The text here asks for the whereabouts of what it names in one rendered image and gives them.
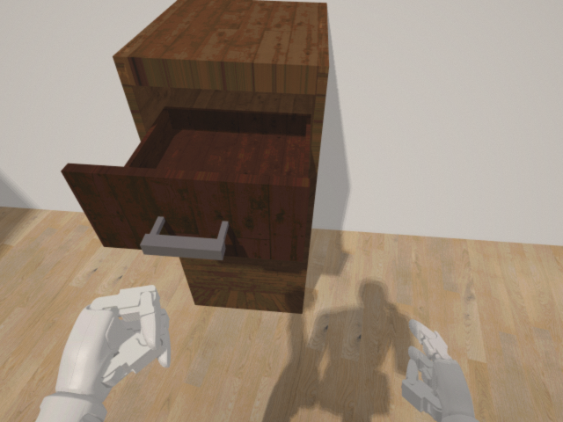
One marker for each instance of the handle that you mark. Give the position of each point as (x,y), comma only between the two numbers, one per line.
(184,246)

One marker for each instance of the left robot hand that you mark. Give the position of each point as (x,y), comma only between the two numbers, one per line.
(88,367)

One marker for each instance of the right robot hand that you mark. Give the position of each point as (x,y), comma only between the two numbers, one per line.
(444,390)

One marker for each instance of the cabinet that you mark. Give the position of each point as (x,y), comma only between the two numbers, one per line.
(244,55)

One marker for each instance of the left robot forearm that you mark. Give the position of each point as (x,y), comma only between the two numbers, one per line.
(70,407)

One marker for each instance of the drawer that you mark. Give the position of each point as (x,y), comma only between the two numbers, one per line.
(198,167)

